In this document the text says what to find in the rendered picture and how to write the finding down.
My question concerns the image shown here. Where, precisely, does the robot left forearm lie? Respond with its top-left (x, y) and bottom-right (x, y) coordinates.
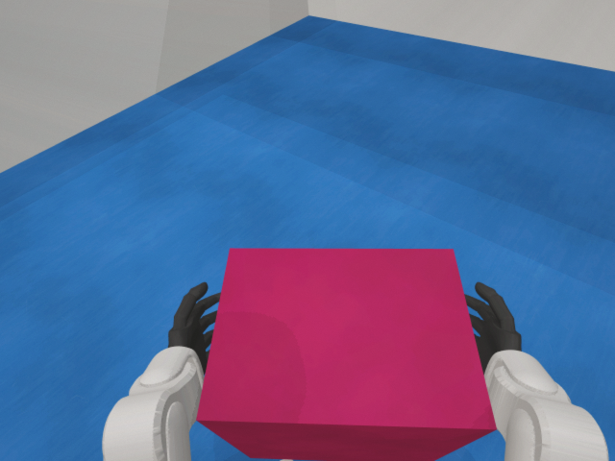
top-left (102, 347), bottom-right (205, 461)

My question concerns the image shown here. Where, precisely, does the robot right forearm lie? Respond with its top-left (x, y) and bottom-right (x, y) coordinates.
top-left (484, 350), bottom-right (609, 461)

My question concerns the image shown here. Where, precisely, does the robot right hand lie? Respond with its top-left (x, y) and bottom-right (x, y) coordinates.
top-left (464, 282), bottom-right (522, 375)

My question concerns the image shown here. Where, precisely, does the carton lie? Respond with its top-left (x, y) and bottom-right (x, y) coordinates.
top-left (196, 248), bottom-right (497, 461)

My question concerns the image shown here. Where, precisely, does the robot left hand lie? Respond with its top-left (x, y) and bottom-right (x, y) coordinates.
top-left (168, 282), bottom-right (221, 375)

